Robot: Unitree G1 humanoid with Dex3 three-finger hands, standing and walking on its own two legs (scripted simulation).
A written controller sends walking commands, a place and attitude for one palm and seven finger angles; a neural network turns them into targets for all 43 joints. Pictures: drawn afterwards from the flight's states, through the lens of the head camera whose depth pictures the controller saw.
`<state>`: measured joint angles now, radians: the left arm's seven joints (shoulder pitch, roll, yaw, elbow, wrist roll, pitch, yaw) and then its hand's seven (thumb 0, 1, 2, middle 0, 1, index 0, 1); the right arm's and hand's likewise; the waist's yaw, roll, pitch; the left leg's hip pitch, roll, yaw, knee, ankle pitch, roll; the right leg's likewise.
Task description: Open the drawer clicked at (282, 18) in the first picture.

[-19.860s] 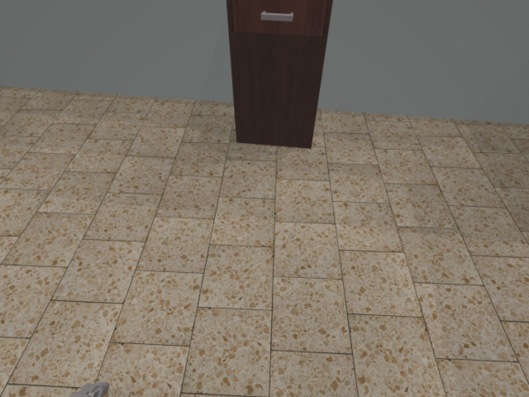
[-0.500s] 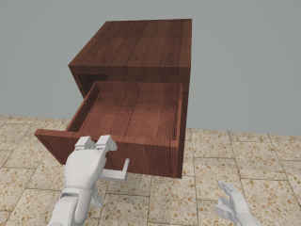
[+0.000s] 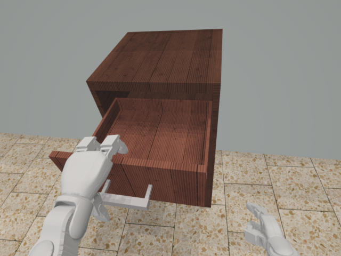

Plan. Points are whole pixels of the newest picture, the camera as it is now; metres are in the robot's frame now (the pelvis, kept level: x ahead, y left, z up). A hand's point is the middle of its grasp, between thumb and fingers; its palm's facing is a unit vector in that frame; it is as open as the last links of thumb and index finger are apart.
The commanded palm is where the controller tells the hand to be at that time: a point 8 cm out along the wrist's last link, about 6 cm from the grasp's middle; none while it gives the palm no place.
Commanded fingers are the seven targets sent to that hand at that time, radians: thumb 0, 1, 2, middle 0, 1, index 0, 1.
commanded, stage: lift the hand off the handle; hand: left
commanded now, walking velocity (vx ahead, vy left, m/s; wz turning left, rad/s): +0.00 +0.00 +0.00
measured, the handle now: (125, 193) +0.27 +0.18 -0.02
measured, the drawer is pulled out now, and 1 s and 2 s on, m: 0.30 0.30 0.30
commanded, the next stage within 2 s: draw the hand back to the body in 0.16 s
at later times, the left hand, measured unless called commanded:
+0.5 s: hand (92, 179) +0.22 +0.19 +0.13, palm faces +0.14 -0.16 -0.98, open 13.8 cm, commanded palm +0.18 +0.20 +0.18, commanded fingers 0.00 -0.50 0.30 -0.30 -1.20 -0.30 -1.20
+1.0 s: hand (85, 184) +0.20 +0.19 +0.15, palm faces +0.23 -0.84 -0.49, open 13.6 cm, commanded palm +0.16 +0.24 +0.18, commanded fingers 0.00 -0.22 0.42 -0.28 -1.02 -0.28 -1.02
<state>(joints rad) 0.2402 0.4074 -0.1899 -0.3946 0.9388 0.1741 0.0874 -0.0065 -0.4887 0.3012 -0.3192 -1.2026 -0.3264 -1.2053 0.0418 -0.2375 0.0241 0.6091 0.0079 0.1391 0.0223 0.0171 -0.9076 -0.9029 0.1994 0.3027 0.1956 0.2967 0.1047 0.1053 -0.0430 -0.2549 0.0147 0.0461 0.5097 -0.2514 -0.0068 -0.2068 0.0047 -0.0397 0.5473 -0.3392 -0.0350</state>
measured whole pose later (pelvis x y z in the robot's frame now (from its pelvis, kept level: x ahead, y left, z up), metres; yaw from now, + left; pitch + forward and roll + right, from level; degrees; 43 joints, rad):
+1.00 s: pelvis +0.00 +0.01 +0.00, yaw +0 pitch -3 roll +0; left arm 0.47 0.31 0.09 -0.53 0.11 -0.03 0.09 -0.01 -0.44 0.32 -0.31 -1.17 -0.32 -1.17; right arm 0.12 -0.21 0.05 0.55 0.01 -0.04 -0.06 0.02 -0.91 -0.90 0.20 0.30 0.20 0.30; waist 0.06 0.07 0.03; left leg -0.18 0.01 0.04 0.47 -0.24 0.00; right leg -0.12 0.00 -0.04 0.48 -0.31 -0.02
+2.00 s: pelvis +0.03 +0.00 +0.01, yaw +1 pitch -1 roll +0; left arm 0.56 0.33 0.28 -0.50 -0.07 -0.07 0.12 0.01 0.88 0.89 -0.21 -0.31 -0.22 -0.31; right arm 0.16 -0.21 0.02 0.61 0.02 -0.07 -0.08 0.02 -0.90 -0.90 0.20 0.30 0.20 0.30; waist 0.05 0.06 0.00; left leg -0.17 0.02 0.02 0.45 -0.26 -0.01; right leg -0.08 0.01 -0.06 0.42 -0.32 -0.03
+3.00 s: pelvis -0.10 +0.01 -0.01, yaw +0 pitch +3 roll -2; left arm 0.61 0.42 0.38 -0.67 -0.07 -0.23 0.13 0.01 0.89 0.90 -0.21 -0.30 -0.21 -0.31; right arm 0.12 -0.18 0.02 0.57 0.01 -0.11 -0.04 0.02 -0.90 -0.90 0.20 0.30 0.20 0.30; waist 0.00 0.02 0.07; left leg -0.50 0.06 0.01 0.57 -0.11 0.01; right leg -0.32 0.05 -0.04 0.58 -0.31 -0.02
